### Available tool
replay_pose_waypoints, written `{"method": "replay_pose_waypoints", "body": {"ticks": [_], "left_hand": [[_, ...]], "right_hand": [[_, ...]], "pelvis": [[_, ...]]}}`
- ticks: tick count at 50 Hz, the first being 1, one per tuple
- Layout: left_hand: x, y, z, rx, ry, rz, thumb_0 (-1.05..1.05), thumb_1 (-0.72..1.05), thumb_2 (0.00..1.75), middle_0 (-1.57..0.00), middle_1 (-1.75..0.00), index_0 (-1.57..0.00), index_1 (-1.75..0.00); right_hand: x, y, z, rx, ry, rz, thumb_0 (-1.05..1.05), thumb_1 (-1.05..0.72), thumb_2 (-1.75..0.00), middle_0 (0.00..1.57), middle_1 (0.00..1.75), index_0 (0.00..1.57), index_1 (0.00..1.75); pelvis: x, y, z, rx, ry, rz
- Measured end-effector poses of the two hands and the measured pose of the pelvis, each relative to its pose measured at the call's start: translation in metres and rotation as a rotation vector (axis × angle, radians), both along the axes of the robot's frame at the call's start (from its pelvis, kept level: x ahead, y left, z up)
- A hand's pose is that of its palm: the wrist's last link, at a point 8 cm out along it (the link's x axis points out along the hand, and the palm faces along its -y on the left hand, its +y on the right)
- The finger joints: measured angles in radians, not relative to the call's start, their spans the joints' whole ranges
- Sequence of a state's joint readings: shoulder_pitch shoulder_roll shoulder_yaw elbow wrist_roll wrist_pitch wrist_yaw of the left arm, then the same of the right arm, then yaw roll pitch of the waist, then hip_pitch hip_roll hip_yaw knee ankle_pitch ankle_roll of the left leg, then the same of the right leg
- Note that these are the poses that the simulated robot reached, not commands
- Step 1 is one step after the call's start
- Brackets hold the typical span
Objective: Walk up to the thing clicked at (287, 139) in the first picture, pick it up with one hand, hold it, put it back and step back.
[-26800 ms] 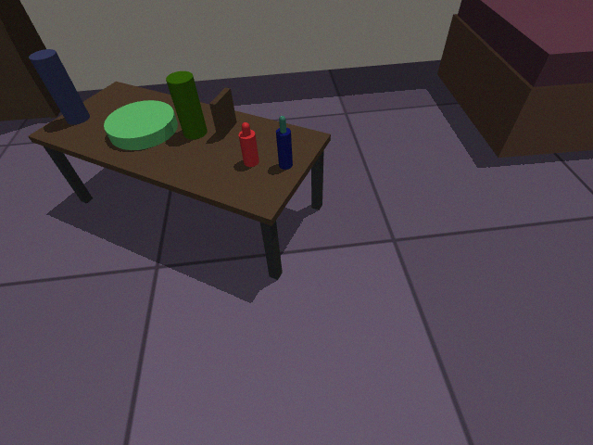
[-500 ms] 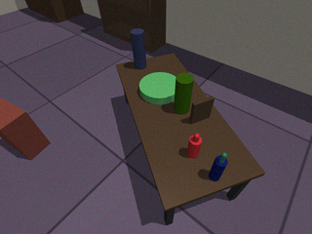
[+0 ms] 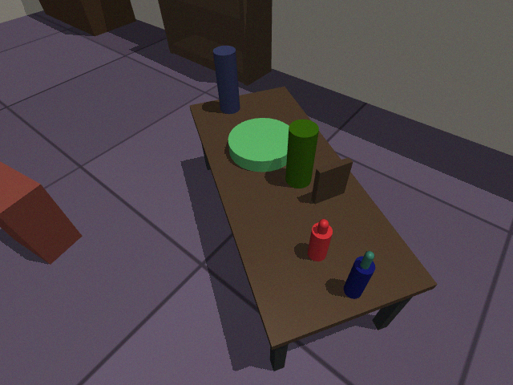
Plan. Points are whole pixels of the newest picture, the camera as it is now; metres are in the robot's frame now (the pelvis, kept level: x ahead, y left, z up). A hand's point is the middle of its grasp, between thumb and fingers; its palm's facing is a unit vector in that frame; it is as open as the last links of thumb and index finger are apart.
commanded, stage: stand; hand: right
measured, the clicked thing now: (360, 273) +0.43 -0.23 -0.28
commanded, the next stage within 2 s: step back in 0.68 s
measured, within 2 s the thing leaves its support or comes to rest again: neither
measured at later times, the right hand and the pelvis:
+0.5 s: hand out of the picture +0.07 -0.25 -0.16, palm faces -0.02 +0.94 -0.34, open 7.4 cm; pelvis +0.00 +0.00 +0.00, yaw +0 degrees
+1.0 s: hand out of the picture +0.03 -0.27 -0.17, palm faces +0.01 +0.91 -0.41, open 7.4 cm; pelvis -0.06 +0.01 -0.02, yaw +0 degrees
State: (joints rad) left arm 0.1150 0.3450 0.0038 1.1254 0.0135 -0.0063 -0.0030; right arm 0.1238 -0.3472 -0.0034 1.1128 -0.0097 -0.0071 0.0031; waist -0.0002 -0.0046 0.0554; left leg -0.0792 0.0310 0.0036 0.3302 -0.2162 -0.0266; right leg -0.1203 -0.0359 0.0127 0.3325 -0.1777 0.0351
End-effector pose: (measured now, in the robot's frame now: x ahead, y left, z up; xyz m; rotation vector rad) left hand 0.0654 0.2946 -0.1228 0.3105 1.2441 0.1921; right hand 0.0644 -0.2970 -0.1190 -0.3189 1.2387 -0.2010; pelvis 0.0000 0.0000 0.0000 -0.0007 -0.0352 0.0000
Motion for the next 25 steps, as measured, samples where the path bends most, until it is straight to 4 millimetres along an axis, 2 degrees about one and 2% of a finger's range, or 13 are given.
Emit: {"method": "replay_pose_waypoints", "body": {"ticks": [25], "left_hand": [[-0.0031, -0.0006, 0.0023, 0.007, 0.002, 0.003, 0.01, 0.91, 0.9, -0.2, -0.3, -0.2, -0.3]], "right_hand": [[-0.0006, -0.002, -0.0015, 0.004, -0.005, 0.001, 0.01, -0.91, -0.89, 0.2, 0.3, 0.2, 0.3]], "pelvis": [[-0.001, -0.0018, 0.0001, 0.003, -0.003, -0.001]]}}
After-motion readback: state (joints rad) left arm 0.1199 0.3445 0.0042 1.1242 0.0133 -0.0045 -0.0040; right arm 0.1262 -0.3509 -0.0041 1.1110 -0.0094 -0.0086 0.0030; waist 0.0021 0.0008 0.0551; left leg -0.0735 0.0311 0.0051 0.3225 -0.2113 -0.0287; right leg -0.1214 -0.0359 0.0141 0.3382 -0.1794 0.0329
